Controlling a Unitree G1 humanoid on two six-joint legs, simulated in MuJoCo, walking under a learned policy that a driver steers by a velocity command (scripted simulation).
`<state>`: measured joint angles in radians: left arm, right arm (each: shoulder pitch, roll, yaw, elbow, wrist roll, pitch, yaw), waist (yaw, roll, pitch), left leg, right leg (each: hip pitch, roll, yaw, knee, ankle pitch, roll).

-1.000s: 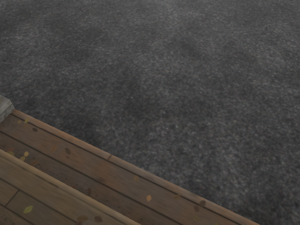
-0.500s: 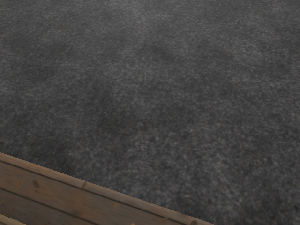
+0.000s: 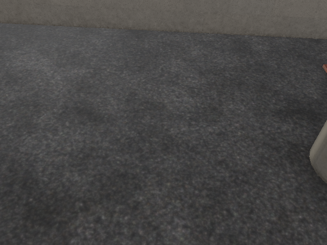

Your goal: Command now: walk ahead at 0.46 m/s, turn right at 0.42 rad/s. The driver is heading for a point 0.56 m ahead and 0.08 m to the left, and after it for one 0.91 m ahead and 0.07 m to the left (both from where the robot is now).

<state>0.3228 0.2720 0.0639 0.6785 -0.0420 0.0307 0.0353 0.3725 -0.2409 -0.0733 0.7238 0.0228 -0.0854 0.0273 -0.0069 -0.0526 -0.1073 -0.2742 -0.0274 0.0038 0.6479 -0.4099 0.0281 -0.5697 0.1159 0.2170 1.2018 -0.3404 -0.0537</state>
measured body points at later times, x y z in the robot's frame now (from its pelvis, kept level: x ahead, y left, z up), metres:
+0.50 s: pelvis +0.25 -0.05 -0.17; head +0.27 -0.06 +0.28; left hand +0.38 +0.17 -0.29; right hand +0.22 -0.31 -0.31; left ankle +0.12 +0.12 -0.66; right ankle +0.26 -0.15 -0.89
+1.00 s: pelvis +0.52 +0.03 -0.34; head +0.58 +0.06 +0.11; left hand +0.44 +0.27 -0.48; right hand +0.78 -0.13 -0.45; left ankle +0.59 +0.12 -1.07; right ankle +0.40 -0.16 -0.79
